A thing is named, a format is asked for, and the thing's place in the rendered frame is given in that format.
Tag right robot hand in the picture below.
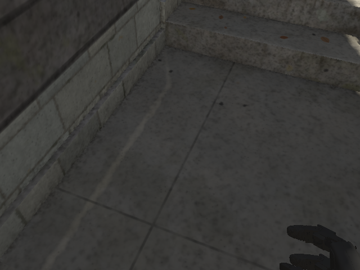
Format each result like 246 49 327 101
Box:
280 224 360 270

